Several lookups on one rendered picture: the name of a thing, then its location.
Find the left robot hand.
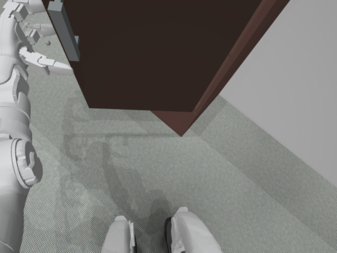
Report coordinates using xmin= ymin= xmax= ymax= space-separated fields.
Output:
xmin=0 ymin=0 xmax=74 ymax=76

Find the left robot upper arm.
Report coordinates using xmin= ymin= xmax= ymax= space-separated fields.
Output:
xmin=0 ymin=138 xmax=43 ymax=253

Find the robot left forearm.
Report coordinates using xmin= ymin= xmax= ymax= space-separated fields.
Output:
xmin=0 ymin=55 xmax=32 ymax=144

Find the handle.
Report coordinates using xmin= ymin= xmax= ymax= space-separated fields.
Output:
xmin=47 ymin=0 xmax=81 ymax=61

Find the left robot thigh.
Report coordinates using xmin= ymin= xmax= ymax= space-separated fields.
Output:
xmin=101 ymin=220 xmax=135 ymax=253

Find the cupboard door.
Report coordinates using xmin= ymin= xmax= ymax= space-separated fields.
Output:
xmin=42 ymin=0 xmax=262 ymax=112

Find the robot thigh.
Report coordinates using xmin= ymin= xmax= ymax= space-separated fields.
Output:
xmin=101 ymin=220 xmax=135 ymax=253
xmin=171 ymin=211 xmax=223 ymax=253

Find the right robot thigh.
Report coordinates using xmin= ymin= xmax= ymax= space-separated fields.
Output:
xmin=171 ymin=211 xmax=223 ymax=253

